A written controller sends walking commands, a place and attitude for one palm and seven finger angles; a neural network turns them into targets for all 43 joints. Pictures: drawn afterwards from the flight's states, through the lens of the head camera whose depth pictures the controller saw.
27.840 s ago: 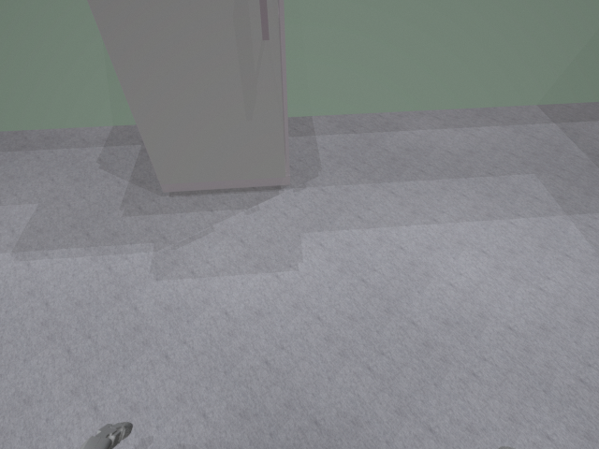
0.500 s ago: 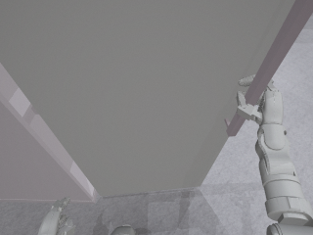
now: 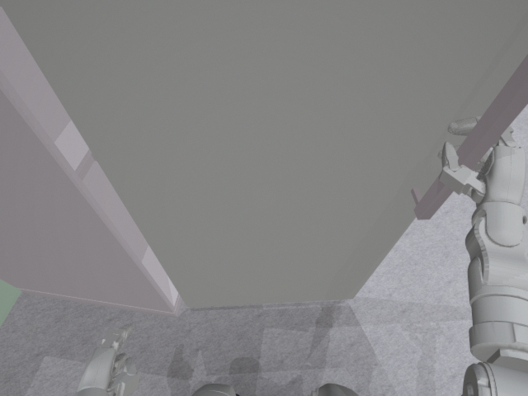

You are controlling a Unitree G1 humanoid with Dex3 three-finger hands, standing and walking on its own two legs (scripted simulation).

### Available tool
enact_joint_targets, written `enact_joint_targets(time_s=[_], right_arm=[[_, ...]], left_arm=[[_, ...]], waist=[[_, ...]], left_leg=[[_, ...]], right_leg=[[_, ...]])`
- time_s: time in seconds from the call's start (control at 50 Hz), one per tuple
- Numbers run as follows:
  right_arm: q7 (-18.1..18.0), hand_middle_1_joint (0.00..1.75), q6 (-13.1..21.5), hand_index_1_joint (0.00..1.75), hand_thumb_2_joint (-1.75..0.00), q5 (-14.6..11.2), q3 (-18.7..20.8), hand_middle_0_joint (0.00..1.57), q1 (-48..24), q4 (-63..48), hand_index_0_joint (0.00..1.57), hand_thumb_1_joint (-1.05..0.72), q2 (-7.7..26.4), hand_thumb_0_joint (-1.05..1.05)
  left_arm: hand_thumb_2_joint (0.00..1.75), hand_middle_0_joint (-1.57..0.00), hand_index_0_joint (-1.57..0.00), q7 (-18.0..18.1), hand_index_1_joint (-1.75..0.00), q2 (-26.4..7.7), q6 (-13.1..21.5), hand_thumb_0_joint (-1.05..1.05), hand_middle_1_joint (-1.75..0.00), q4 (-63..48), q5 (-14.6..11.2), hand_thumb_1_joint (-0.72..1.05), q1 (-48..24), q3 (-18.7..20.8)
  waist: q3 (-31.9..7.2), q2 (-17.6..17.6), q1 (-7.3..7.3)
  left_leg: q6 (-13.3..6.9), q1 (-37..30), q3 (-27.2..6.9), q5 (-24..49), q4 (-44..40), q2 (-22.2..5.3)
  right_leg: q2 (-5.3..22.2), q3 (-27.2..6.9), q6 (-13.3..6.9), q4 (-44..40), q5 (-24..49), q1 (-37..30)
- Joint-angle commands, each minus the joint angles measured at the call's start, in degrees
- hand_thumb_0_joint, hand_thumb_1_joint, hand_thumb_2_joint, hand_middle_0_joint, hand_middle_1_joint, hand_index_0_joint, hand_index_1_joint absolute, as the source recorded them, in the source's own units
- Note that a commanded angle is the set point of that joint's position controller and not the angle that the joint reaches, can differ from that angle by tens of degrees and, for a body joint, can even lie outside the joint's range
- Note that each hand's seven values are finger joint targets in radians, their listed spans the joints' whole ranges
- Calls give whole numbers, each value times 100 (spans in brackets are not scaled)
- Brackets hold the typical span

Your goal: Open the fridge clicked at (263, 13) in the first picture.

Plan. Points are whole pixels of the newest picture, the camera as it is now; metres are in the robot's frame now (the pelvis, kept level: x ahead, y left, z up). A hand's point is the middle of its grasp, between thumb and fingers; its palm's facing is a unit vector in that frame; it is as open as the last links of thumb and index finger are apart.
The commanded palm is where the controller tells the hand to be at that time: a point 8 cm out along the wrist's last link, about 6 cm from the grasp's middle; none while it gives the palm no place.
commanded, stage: stop walking and hold the door back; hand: right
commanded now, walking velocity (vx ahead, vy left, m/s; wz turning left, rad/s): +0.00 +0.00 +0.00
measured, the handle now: (477, 123) +0.47 -0.22 +0.18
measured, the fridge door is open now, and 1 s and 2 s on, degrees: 79 83 78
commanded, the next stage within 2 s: loosen the grip on the handle in 0.38 s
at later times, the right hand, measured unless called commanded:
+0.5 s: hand (460, 192) +0.39 -0.20 +0.12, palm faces +0.16 +0.96 -0.23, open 5.8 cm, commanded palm +0.35 -0.26 +0.12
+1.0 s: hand (463, 200) +0.38 -0.21 +0.11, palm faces +0.17 +0.97 -0.19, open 13.7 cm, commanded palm +0.35 -0.26 +0.12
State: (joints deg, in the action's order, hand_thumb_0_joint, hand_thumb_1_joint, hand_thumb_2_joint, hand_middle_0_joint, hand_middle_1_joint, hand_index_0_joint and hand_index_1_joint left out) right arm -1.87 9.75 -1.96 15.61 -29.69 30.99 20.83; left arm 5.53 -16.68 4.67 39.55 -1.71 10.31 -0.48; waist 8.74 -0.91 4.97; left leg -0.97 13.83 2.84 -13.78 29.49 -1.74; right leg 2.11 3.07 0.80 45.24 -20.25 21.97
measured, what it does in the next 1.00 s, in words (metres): steps on the spot: right foot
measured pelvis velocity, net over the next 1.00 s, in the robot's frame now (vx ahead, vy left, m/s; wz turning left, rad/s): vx -0.02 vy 0.00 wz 0.06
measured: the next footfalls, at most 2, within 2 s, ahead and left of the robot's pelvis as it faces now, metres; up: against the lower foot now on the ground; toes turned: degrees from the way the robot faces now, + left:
right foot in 0.06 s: +0.09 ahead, -0.12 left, +0.00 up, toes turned +3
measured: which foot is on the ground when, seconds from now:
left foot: down 0.00-1.00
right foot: up 0.00-0.04, down 0.06-1.00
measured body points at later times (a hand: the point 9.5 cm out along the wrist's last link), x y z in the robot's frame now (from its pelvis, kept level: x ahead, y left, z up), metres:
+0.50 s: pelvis +0.01 -0.02 +0.00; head +0.04 -0.01 +0.45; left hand +0.18 +0.21 -0.10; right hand +0.37 -0.25 +0.14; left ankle +0.02 +0.11 -0.74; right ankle +0.04 -0.13 -0.74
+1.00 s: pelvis -0.02 +0.00 -0.02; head +0.00 +0.00 +0.43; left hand +0.06 +0.28 -0.12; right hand +0.37 -0.26 +0.12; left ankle +0.02 +0.11 -0.74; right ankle +0.04 -0.12 -0.74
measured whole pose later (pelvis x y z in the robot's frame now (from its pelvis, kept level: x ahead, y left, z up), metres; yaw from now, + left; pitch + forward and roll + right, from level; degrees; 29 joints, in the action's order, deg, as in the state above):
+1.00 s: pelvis -0.02 +0.00 -0.02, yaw +3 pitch +3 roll +0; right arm 2.7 20.4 -4.8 15.9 -24.3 36.8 22.9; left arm 4.6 -15.8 7.6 40.1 -1.6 18.4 -0.5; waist -1.2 0.0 2.0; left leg -1.2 26.2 0.9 -15.8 38.7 1.3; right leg 1.3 -0.3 -0.1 39.2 -15.5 27.3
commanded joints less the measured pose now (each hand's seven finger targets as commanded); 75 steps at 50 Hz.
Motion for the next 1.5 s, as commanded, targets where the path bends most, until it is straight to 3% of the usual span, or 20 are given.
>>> enact_joint_targets(time_s=[0.0,0.06,0.14,0.3,0.44,0.46,0.48,0.5,0.52,0.54,0.58,0.64,0.7,0.84,0.88,0.94,1.04,1.16,1.36,1.48], right_arm=[[-253,140,475,140,-90,-124,699,45,-913,-1964,45,-90,1563,0],[-267,140,526,140,-90,-127,536,45,-738,-2619,45,-90,1333,0],[-221,140,581,140,-90,-43,241,45,-576,-3196,45,-90,1075,0],[-284,140,363,140,-90,-110,-121,45,-630,-2873,45,-90,766,0],[-288,140,291,140,-90,-123,-228,45,-1081,-2078,45,-90,816,0],[-242,140,371,140,-90,655,2452,45,-4202,-2540,45,-90,4213,0],[197,140,-162,140,-84,532,201,45,-2355,71,45,-78,996,0],[236,140,-20,140,-78,20,798,45,-1573,-1133,45,-66,1149,0],[423,140,50,140,-73,-148,310,45,-940,-1200,45,-54,463,0],[485,140,167,140,-67,-350,496,45,-873,-1079,45,-42,518,0],[404,140,455,140,-55,-437,579,45,-895,-1238,45,-17,828,0],[74,140,957,140,-37,98,171,45,-1811,-905,45,19,979,0],[-30,137,1288,137,-20,258,75,42,-1950,-479,42,55,1234,0],[365,125,1375,125,-20,-198,114,33,-2606,-200,33,55,1492,0],[396,122,1391,122,-20,-301,562,30,-1769,-671,30,55,1821,0],[379,117,1417,117,-20,-446,275,26,-1786,-750,26,55,1362,0],[255,115,1311,115,-20,-439,560,25,-1464,-1001,25,55,1685,0],[202,115,1029,115,-20,-426,743,25,-670,-1034,25,55,1490,0],[583,115,1219,115,-20,-376,400,25,-698,-2216,25,55,1230,0],[871,115,793,115,-20,-582,653,25,-388,-1742,25,55,1423,0]], left_arm=[[90,-20,-20,16,-30,-374,246,0,-30,-851,81,90,-126,143],[90,-20,-20,-30,-30,-595,222,0,-30,-973,32,90,-221,264],[90,-20,-20,-96,-30,-453,201,0,-30,-1077,78,90,-277,214],[90,-20,-20,-6,-30,-343,181,0,-30,-948,53,90,-182,174],[90,-20,-20,87,-30,-357,108,0,-30,-721,63,90,-279,115],[90,-20,-20,-126,-30,-531,210,0,-30,-948,210,90,-60,632],[90,-20,-20,-173,-30,-287,513,0,-30,-781,191,90,-102,306],[90,-20,-20,-140,-30,-515,508,0,-30,-675,-61,90,222,466],[90,-20,-20,-155,-30,-421,432,0,-30,-715,13,90,207,382],[90,-20,-20,-178,-30,-447,449,0,-30,-699,27,90,139,365],[90,-20,-20,-252,-30,-433,487,0,-30,-803,101,90,1,299],[90,-20,-20,-257,-30,-503,492,0,-30,-909,95,90,-16,261],[90,-20,-20,-201,-30,-566,540,0,-30,-1038,86,90,-52,241],[90,-20,-20,-32,-30,-651,572,0,-30,-839,-6,90,133,210],[90,-20,-20,-46,-30,-628,578,0,-30,-987,20,90,49,230],[90,-20,-20,-27,-30,-604,643,0,-30,-905,37,90,81,214],[90,-20,-20,11,-30,-672,653,0,-30,-869,54,90,136,232],[90,-20,-20,-25,-30,-636,551,0,-30,-838,98,90,396,231],[90,-20,-20,-73,-30,-557,483,0,-30,-936,121,90,403,283],[90,-20,-20,-5,-30,-631,403,0,-30,-926,37,90,420,275]], waist=[[-2293,-509,-494],[-2381,840,-584],[-2222,1671,-517],[-2538,-3,-429],[-2158,-28,-442],[-1774,-1135,-812],[-3419,-772,-174],[-3553,-184,-460],[-3740,261,-546],[-3504,1472,-697],[-2801,1142,-680],[-1528,-221,-269],[-1550,-382,-332],[-2265,273,-306],[-2684,501,-568],[-2326,22,-398],[-2194,32,-432],[-2512,-154,-496],[-3105,872,-398],[-2796,505,-478]], left_leg=[[-279,-1142,-481,2163,-338,-923],[192,-384,-161,910,209,-122],[149,-257,-68,107,336,92],[54,-679,-658,2246,-202,-398],[127,-289,-624,1213,-559,-334],[111,-388,-896,2174,-944,-374],[-166,-729,23,3219,412,173],[-32,-180,171,2627,356,160],[39,56,155,2026,306,210],[-19,270,68,1605,115,132],[-57,439,63,770,-36,198],[26,1170,-19,-715,-143,159],[52,1332,-283,-1747,-276,114],[21,1083,-556,-1976,-271,112],[6,616,-618,-1779,-207,78],[22,881,-573,-1818,-249,127],[56,891,-598,-1546,-172,113],[42,660,-240,546,347,209],[-48,1043,-87,1227,721,335],[-72,1018,-14,1003,647,323]], right_leg=[[-102,186,30,-1712,1270,-1018],[980,-898,-420,-2117,3299,-1814],[1130,-1025,-597,-1976,4030,-1713],[541,-223,-101,-1513,2362,-1529],[485,-280,-177,-1825,1800,-1475],[384,-89,-257,-1503,1876,-951],[-209,13,-197,-2209,3221,-1287],[-28,-205,-72,-1611,3920,-1768],[34,-271,44,-1555,3831,-1977],[-17,-198,124,-1502,3608,-2367],[-100,-174,58,-1581,1905,-1619],[-76,-243,-171,-1664,-67,-359],[-202,-80,-225,-1537,-674,-7],[-322,-99,-223,-1249,-786,102],[-336,-107,-251,-1269,-572,106],[-283,-225,-281,-1243,-637,208],[-262,-208,-308,-1168,-332,270],[-247,-232,-283,-1004,1108,50],[-111,-399,-161,-686,2561,-931],[-132,-522,-93,-821,2236,-643]])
